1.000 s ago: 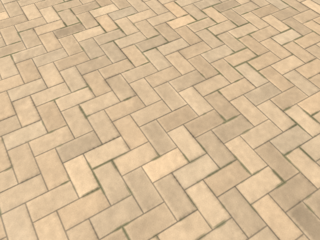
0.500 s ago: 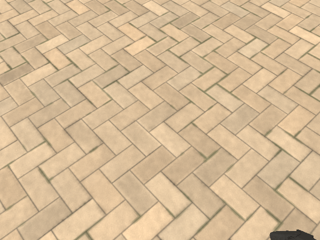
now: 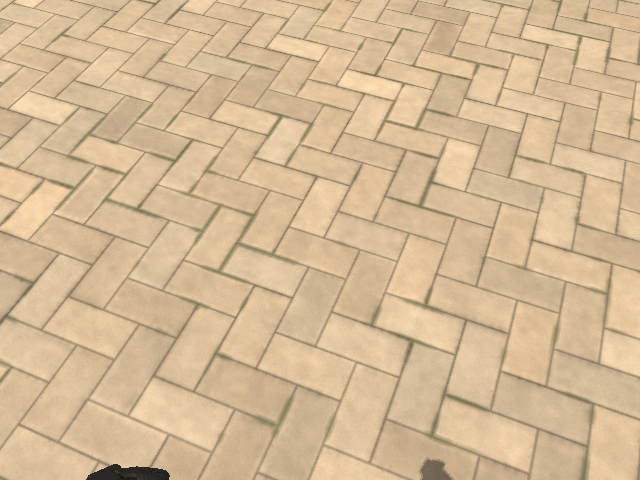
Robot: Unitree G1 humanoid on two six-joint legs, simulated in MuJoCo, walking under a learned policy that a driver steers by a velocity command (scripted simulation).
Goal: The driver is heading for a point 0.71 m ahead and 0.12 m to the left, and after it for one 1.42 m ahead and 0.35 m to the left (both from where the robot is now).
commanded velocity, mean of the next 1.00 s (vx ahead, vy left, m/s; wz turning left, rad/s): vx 0.48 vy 0.00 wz -0.04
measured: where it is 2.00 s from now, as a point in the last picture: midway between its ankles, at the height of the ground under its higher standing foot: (313, 409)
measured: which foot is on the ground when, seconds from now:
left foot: down 0.00-0.06, up 0.08-0.56, down 0.58-1.00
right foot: up 0.00-0.04, down 0.06-0.60, up 0.62-1.00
